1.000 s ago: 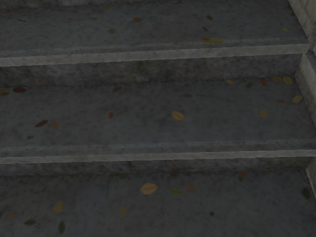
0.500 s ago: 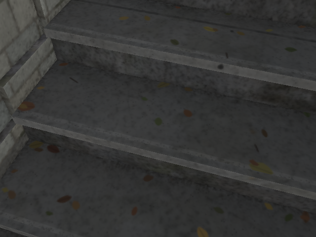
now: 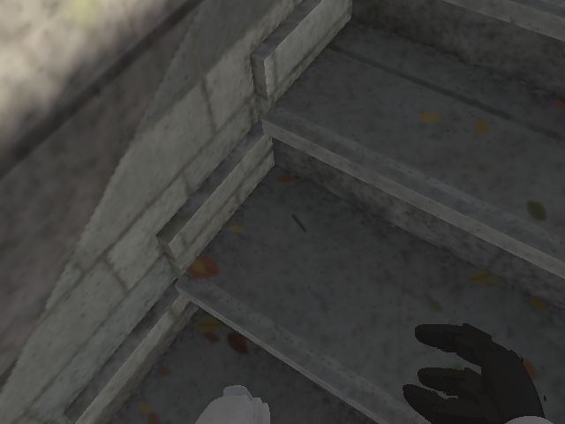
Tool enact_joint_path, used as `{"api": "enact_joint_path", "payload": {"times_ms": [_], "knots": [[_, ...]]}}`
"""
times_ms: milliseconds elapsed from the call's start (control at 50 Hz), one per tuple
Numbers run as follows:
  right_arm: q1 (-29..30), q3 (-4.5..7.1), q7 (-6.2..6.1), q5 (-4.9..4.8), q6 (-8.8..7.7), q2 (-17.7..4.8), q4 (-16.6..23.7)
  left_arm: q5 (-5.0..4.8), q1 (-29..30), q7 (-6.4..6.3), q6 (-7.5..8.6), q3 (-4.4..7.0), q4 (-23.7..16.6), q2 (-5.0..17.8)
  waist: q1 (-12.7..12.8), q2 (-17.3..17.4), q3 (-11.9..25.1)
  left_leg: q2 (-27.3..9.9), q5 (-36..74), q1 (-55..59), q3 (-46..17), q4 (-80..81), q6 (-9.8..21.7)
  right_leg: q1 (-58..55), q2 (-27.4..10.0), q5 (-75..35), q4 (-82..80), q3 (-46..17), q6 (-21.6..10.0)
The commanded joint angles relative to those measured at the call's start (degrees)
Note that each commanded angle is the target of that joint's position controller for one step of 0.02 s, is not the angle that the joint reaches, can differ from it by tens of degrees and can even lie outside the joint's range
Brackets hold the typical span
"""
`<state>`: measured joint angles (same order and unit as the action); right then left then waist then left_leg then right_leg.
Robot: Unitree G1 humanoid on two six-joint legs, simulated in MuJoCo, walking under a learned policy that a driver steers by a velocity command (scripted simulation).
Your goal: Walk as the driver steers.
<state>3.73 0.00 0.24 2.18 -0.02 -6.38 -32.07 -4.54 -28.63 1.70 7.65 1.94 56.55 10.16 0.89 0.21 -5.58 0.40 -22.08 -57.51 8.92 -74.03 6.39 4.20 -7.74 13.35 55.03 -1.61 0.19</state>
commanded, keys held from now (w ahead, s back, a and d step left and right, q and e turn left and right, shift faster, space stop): e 1.00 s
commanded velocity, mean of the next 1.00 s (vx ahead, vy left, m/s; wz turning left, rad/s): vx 0.05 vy -0.02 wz -0.45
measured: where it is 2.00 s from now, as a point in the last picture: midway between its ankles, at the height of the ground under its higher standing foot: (449, 397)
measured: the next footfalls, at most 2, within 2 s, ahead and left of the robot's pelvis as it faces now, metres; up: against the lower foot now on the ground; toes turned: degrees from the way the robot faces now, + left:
right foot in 0.60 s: +0.27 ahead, -0.35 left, +0.17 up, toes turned -24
left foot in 1.20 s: +0.42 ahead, -0.16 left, +0.17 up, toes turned -39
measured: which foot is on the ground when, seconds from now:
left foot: down 0.00-0.62, up 0.64-1.00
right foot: up 0.00-0.58, down 0.60-1.00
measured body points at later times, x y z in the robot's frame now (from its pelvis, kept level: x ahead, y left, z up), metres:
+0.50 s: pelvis +0.14 -0.09 +0.15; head +0.17 -0.09 +0.60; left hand +0.42 +0.08 +0.08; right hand +0.11 -0.35 +0.03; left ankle +0.16 +0.09 -0.59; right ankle +0.15 -0.23 -0.31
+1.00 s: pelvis +0.23 -0.21 +0.26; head +0.25 -0.23 +0.70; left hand +0.49 -0.11 +0.16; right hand +0.30 -0.50 +0.18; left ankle +0.32 -0.12 -0.32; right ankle +0.24 -0.33 -0.42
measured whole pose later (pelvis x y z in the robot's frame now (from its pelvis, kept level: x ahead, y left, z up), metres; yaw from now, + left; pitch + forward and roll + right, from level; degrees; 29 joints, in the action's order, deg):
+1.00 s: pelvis +0.23 -0.21 +0.26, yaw -31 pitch +1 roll +0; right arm -5.6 -0.1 -2.1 2.2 2.7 -8.3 -30.5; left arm 2.6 -8.5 -4.4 -1.7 1.9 34.3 8.2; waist 0.6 0.6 -2.5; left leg 2.2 -13.7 -45.6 -2.9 -86.5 -3.3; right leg 34.5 6.2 22.7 56.4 -4.3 -3.2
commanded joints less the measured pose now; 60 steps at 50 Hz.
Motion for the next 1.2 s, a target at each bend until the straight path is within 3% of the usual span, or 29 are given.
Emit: {"api": "enact_joint_path", "payload": {"times_ms": [20,40,60,100,160,220,260,300,380,460,500,540,580,600,620,640,660,680,720,760,800,860,940,1020,1060,1100,1160,1180,1200], "knots": [[-15.76,6.32,-1.33,-0.04,-1.0,-16.98,-2.86,1.12,-0.53,0.41,0.41,2.46,-9.38,6.73,-5.28,3.97,40.54,-22.22,29.83,56.74,-47.1,44.28,12.61,25.62,9.93,-4.53,55.63,-9.1,-0.29],[-11.23,4.38,-1.7,0.31,-2.29,-9.26,-5.41,3.23,2.1,-1.26,-0.74,1.97,-10.21,5.0,-2.32,-1.33,27.99,-20.23,23.34,45.97,-39.64,41.5,10.17,28.38,6.21,-6.78,50.24,-4.61,-0.66],[-10.67,2.82,-2.94,0.75,-3.15,-5.31,-7.89,5.14,6.16,-2.62,-2.68,1.2,-12.89,3.23,-1.21,3.88,18.11,-18.18,20.19,38.11,-34.88,40.93,9.01,31.55,5.16,-5.46,48.85,-5.95,-1.59],[-15.39,2.0,-4.26,1.64,-4.43,-3.55,-12.28,6.88,9.94,-4.5,-5.55,0.01,-15.59,0.6,0.37,1.67,8.71,-17.56,18.88,30.62,-28.0,46.51,7.85,36.57,5.43,-3.05,51.88,-6.24,-3.29],[-15.11,1.48,-4.03,0.28,-7.04,-5.19,-14.13,4.42,10.48,-4.73,-7.41,-0.42,-17.54,0.34,3.76,2.67,6.25,-18.09,30.44,29.17,-15.88,54.04,7.46,33.25,4.34,1.51,38.07,-8.43,-2.51],[-20.3,2.17,-3.22,0.9,-8.48,-9.38,-14.14,6.17,9.58,-5.31,-9.12,1.29,-16.63,2.05,2.26,3.93,7.33,-19.84,45.3,34.79,-7.44,56.05,8.92,37.67,9.2,1.96,52.44,-0.48,-2.71],[-22.64,3.61,-2.92,0.0,-8.04,-12.11,-14.57,6.28,16.47,-6.15,-9.74,1.61,-20.61,1.34,1.0,4.25,5.19,-19.9,26.86,41.95,-7.81,59.11,7.73,50.16,8.13,3.93,60.3,-2.89,-2.73],[-24.44,3.76,-3.91,-0.28,-7.55,-10.55,-14.67,6.44,20.83,-6.55,-10.33,2.15,-23.39,1.86,0.89,4.81,4.28,-20.27,9.54,46.98,-8.0,59.85,5.48,58.78,7.17,4.02,62.57,-4.04,-2.53],[-25.31,5.03,-3.75,1.22,-7.57,-14.24,-11.36,7.52,27.86,-5.29,-11.39,3.07,-28.57,3.98,-2.06,3.51,3.95,-24.13,7.27,53.42,-5.72,62.33,6.51,64.8,5.34,9.38,64.53,-1.73,0.1],[-31.35,6.07,-4.17,1.07,-8.09,-15.54,-12.26,9.05,35.47,-3.17,-12.35,2.29,-34.03,0.99,-5.57,7.84,3.7,-28.81,16.17,64.21,-6.74,59.09,6.7,75.43,1.87,16.89,63.52,-4.32,-1.59],[-31.07,6.82,-3.93,1.77,-7.11,-17.41,-10.54,7.86,37.09,-2.27,-11.9,1.67,-36.54,0.16,-6.65,11.73,4.23,-28.9,9.35,66.2,-6.73,59.52,5.64,77.71,0.7,23.81,58.6,-5.83,-2.52],[-25.08,6.62,-5.05,1.97,-6.48,-17.86,-9.45,6.7,36.79,-1.44,-12.06,-0.35,-39.61,-2.32,-2.85,14.8,6.42,-24.77,14.07,60.18,0.75,60.24,0.09,64.94,-4.85,27.06,40.12,-7.88,-5.78],[-20.73,6.74,-4.78,-1.71,-3.93,-20.56,-6.73,4.6,29.51,-1.47,-12.5,0.29,-35.58,1.78,-1.12,11.37,9.05,-21.96,10.45,43.45,4.52,64.76,1.0,32.14,0.61,28.7,17.14,6.55,-5.44],[-23.28,6.36,-4.26,-2.68,-2.41,-20.96,-8.5,4.16,22.31,-1.39,-12.09,0.61,-31.28,1.65,0.26,9.43,11.66,-20.36,26.69,45.77,8.63,59.97,2.0,25.81,6.38,24.52,17.32,13.05,-6.35],[-21.97,5.88,-2.79,-1.84,-1.26,-19.7,-7.3,4.09,13.11,-1.8,-10.8,2.66,-27.77,6.09,5.09,3.09,15.35,-15.04,50.39,42.95,10.79,38.46,0.01,18.55,11.43,18.3,10.62,3.53,-8.12],[-12.42,5.27,-1.61,-1.99,-0.56,-17.68,1.52,5.59,7.64,-2.54,-9.99,5.46,-27.93,17.31,11.38,-26.22,18.05,-3.4,10.1,20.44,9.01,9.18,-6.93,8.69,-1.05,15.93,-17.8,-31.92,-12.04],[-15.09,3.7,-0.45,-0.83,0.12,-10.43,4.02,3.94,15.99,-3.75,-11.34,7.48,-31.18,22.58,4.25,-28.49,23.94,-1.72,-3.87,20.85,-11.36,-8.41,-7.68,13.73,-5.59,11.16,-33.09,-48.58,-13.1],[-19.57,2.85,-0.78,-0.67,0.68,-7.36,3.18,4.29,24.46,-4.25,-11.93,6.61,-33.23,20.14,-0.93,-24.84,24.23,-2.32,1.17,21.43,-16.14,-19.76,-8.2,18.66,-6.64,13.64,-31.36,-45.85,-12.7],[-17.03,2.51,-1.75,1.21,0.24,-8.49,3.18,4.56,28.18,-5.23,-12.3,3.98,-31.43,10.38,-2.85,-19.47,14.66,-4.15,11.5,14.57,-14.97,-18.34,-7.32,23.59,-0.98,23.66,-16.96,-29.76,-11.25],[-19.26,3.12,-2.2,2.75,0.37,-8.98,-0.14,5.7,30.74,-5.34,-11.68,1.62,-31.45,3.09,-3.97,-15.77,9.83,-0.65,17.51,17.99,-11.5,-21.83,-5.91,32.64,1.58,13.63,-9.93,-21.54,-12.44],[-16.52,2.82,-2.01,1.88,0.17,-8.64,0.01,6.72,26.95,-5.09,-10.38,1.28,-29.56,3.32,-3.02,-8.35,8.28,1.02,16.82,17.07,-11.02,-23.51,-5.65,34.22,0.82,6.56,-9.8,-22.76,-13.87],[-11.91,2.34,-1.7,1.52,-0.56,-6.98,2.41,6.81,23.59,-5.27,-8.87,2.59,-27.31,6.17,-1.27,-5.83,9.75,1.82,13.28,9.65,-13.04,-28.99,-4.95,27.77,-0.1,10.52,-15.55,-29.65,-15.9],[-9.78,1.12,-2.13,0.98,1.77,-5.21,5.15,7.03,22.92,-5.94,-8.04,1.99,-26.66,4.66,-1.69,-3.55,8.45,0.58,11.37,4.25,-15.5,-19.11,-8.91,22.41,1.33,16.2,-19.61,-31.69,-16.36],[-6.7,0.86,-3.58,-1.9,3.32,-6.12,7.64,8.19,19.7,-7.05,-9.11,3.28,-27.53,8.76,1.76,-6.35,7.89,-0.84,-0.33,10.44,-11.49,3.29,-11.74,16.85,-0.45,7.33,-27.34,-33.42,-15.78],[-5.86,1.65,-4.22,-3.12,2.81,-7.91,6.46,7.57,18.64,-5.51,-9.21,3.98,-27.93,9.75,3.01,-5.46,9.73,-0.83,-4.04,17.91,-11.13,12.14,-10.16,14.6,-0.7,-4.46,-28.9,-31.54,-14.75],[-9.23,2.28,-4.82,-2.46,2.02,-8.22,5.42,7.74,20.53,-4.32,-8.31,4.2,-28.13,9.23,1.47,-7.11,12.18,0.03,-5.35,25.21,-11.48,14.45,-8.27,15.24,-0.89,-16.89,-27.41,-29.06,-14.96],[-17.62,1.69,-3.84,-3.92,0.23,-5.65,2.37,6.16,24.76,-3.34,-8.23,3.65,-26.84,7.95,-3.74,-9.74,12.66,1.54,3.79,41.89,-6.14,39.32,-7.41,17.42,5.6,-16.67,-24.28,-18.95,-9.77],[-19.32,1.96,-3.84,-3.07,-0.07,-6.44,0.78,5.52,22.44,-3.19,-8.38,3.32,-25.43,5.74,-3.2,-6.13,12.81,0.06,8.37,47.76,-7.35,45.5,-7.1,19.07,8.04,-12.51,-19.75,-15.67,-7.47],[-18.43,2.12,-4.08,-1.15,-0.71,-9.61,1.52,5.56,19.0,-2.86,-7.96,2.03,-25.22,0.8,-1.53,7.13,12.36,-12.2,9.49,52.95,-22.7,53.66,-4.84,27.01,12.87,6.13,-8.54,-10.46,-4.06]]}}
